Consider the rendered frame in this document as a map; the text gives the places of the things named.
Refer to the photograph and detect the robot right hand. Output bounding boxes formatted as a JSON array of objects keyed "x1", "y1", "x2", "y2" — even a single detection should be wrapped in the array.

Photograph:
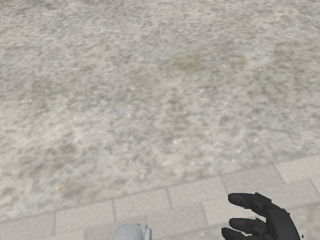
[{"x1": 221, "y1": 192, "x2": 304, "y2": 240}]

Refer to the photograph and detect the robot left thigh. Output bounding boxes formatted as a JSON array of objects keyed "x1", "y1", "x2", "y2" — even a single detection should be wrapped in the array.
[{"x1": 111, "y1": 223, "x2": 153, "y2": 240}]

